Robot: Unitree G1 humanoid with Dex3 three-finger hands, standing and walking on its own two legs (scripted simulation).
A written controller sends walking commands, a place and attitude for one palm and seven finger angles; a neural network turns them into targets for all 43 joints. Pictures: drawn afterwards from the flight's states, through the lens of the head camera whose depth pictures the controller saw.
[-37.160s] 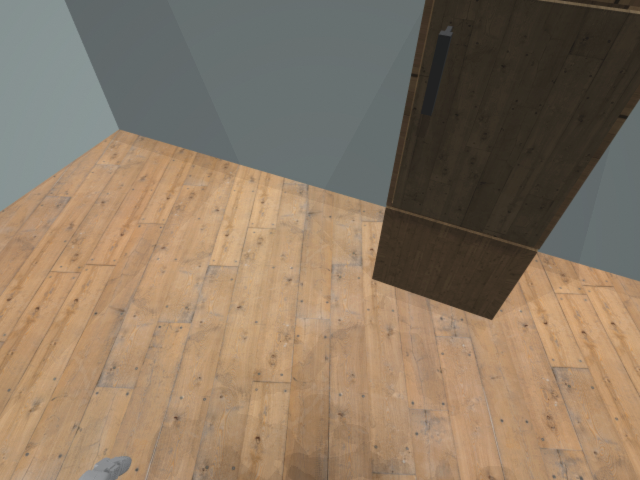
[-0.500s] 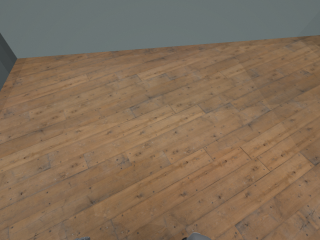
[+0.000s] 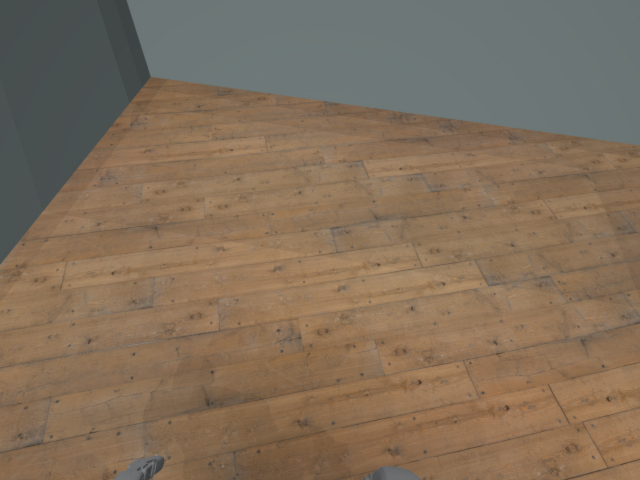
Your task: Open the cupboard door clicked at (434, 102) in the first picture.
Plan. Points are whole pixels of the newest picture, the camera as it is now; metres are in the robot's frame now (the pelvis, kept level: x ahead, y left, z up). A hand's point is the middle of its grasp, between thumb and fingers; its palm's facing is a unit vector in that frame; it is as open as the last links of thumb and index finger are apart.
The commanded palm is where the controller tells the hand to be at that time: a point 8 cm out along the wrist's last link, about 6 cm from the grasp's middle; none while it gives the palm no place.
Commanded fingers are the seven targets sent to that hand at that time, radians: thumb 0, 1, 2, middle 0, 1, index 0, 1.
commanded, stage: turn to face it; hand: left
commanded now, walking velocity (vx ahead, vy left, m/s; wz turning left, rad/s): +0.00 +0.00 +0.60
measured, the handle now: out of the picture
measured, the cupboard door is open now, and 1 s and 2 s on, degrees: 37 37 37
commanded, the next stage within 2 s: none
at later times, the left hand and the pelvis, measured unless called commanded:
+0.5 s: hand out of the picture +0.01 +0.15 -0.18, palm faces +0.36 -0.91 -0.21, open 7.4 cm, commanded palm none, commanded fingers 0.00 0.90 0.90 -0.20 -0.30 -0.20 -0.30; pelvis +0.04 -0.05 -0.01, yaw +21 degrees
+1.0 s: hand out of the picture +0.06 +0.14 -0.14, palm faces +0.58 -0.76 -0.29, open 7.4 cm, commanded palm none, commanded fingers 0.00 0.90 0.90 -0.20 -0.30 -0.20 -0.30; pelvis +0.09 -0.09 +0.00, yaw +38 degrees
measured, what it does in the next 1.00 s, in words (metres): steps to the right, turning left: right foot, then left foot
